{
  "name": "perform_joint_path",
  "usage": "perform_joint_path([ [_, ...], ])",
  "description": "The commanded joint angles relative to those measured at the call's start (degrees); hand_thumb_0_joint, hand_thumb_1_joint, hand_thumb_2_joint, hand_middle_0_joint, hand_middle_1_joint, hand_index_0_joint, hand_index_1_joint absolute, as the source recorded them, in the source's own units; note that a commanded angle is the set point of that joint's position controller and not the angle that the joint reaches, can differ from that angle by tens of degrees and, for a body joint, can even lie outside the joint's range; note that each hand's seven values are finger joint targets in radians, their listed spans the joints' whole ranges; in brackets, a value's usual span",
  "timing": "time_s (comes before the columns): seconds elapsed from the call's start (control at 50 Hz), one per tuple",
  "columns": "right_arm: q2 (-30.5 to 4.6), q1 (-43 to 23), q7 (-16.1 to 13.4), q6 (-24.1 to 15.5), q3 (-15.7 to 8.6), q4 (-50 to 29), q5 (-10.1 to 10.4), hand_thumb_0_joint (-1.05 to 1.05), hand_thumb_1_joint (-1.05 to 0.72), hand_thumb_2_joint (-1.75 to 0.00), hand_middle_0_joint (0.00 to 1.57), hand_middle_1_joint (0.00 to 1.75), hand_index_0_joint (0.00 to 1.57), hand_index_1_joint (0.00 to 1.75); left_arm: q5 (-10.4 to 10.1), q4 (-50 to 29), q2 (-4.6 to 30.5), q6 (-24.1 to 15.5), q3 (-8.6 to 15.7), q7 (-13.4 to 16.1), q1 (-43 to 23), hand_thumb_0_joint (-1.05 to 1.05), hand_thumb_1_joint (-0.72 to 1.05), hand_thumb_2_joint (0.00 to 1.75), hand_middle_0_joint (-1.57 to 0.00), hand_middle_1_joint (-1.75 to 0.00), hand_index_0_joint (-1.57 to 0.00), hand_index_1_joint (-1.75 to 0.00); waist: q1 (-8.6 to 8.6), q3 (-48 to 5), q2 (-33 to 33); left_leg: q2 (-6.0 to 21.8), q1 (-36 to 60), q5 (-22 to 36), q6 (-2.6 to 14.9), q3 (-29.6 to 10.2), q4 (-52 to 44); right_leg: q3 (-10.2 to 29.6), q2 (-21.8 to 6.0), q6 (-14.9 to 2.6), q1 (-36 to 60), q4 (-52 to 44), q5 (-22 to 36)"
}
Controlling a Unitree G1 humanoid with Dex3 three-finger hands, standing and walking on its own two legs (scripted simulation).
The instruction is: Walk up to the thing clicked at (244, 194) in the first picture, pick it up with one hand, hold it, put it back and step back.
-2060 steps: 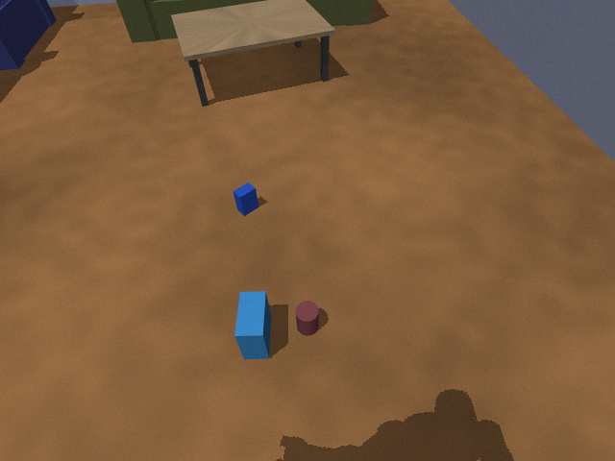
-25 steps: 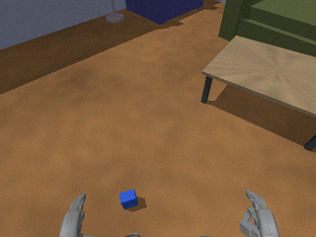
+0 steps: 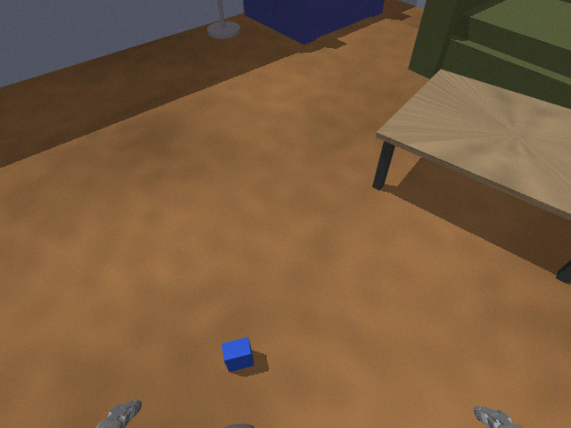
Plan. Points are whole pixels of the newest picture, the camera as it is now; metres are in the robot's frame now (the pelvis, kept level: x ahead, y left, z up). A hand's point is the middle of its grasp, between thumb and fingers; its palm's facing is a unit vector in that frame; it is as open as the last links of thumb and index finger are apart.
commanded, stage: stand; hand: left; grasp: from the side
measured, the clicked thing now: (238, 355) +0.43 +0.20 -0.68
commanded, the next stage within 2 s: step back in 1.88 s
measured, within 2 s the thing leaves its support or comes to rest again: neither
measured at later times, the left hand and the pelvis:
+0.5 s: hand out of the picture +0.03 +0.25 -0.13, palm faces -0.01 -0.94 -0.35, open 7.4 cm; pelvis -0.01 +0.00 +0.03, yaw +1 degrees
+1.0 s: hand out of the picture +0.06 +0.25 -0.12, palm faces -0.02 -0.94 -0.34, open 7.4 cm; pelvis +0.00 +0.00 +0.04, yaw +0 degrees
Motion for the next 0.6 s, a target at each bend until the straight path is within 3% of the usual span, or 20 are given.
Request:
perform_joint_path([
  [0.0,-8.8,-3.1,-0.2,-1.5,-2.6,-2.0,0.8,0.0,-0.9,-0.9,0.2,0.3,0.2,0.3,-0.6,0.1,8.9,-3.2,3.1,0.9,-3.4,0.0,0.9,0.9,-0.2,-0.3,-0.2,-0.3,0.56,-4.3,2.2,2.6,3.9,11.2,4.14,-5.3,-12.5,3.7,-1.8,-3.8,5.0,-11.9,11.8],
  [0.16,-10.2,-3.2,-0.5,-0.8,-1.7,4.8,1.6,0.0,-0.9,-0.9,0.2,0.3,0.2,0.3,-1.3,10.3,10.5,-2.7,2.3,1.0,-3.9,0.0,0.9,0.9,-0.2,-0.3,-0.2,-0.3,0.33,-2.5,1.7,3.8,9.4,14.9,2.93,-5.7,-19.3,3.9,-3.0,-3.07,10.6,-19.2,14.0],
  [0.24,-11.1,-4.0,-0.5,-0.4,-1.5,7.6,1.9,0.0,-0.9,-0.9,0.2,0.3,0.2,0.3,-1.3,14.0,10.7,-2.4,1.7,0.8,-4.6,0.0,0.9,0.9,-0.2,-0.3,-0.2,-0.3,0.19,0.2,2.7,4.2,9.7,8.6,2.48,-6.3,-23.6,3.4,-2.7,-2.56,11.0,-22.7,10.1],
  [0.4,-11.0,-4.2,-0.3,-0.1,-1.2,11.1,2.1,0.0,-0.9,-0.9,0.2,0.3,0.2,0.3,-1.3,18.5,11.5,-2.6,1.5,0.5,-6.0,0.0,0.9,0.9,-0.2,-0.3,-0.2,-0.3,-0.02,1.5,2.0,4.2,10.1,6.3,1.87,-6.2,-26.6,3.7,-3.1,-2.18,12.1,-26.2,8.0],
  [0.48,-10.5,-4.9,-0.2,-0.1,-0.9,11.7,2.2,0.0,-0.9,-0.9,0.2,0.3,0.2,0.3,-1.4,19.5,11.5,-2.8,1.5,0.6,-6.9,0.0,0.9,0.9,-0.2,-0.3,-0.2,-0.3,0.17,0.6,0.5,4.3,11.5,10.2,1.86,-5.8,-26.2,3.8,-3.7,-1.95,13.0,-26.9,10.1],
  [0.58,-10.9,-5.4,-0.2,-0.2,-0.8,12.6,2.2,0.0,-0.9,-0.9,0.2,0.3,0.2,0.3,-1.5,20.4,11.7,-2.7,1.5,0.4,-7.6,0.0,0.9,0.9,-0.2,-0.3,-0.2,-0.3,0.15,1.1,1.5,4.4,12.0,10.3,1.62,-5.4,-26.6,3.9,-3.6,-1.95,12.7,-27.5,10.5],
])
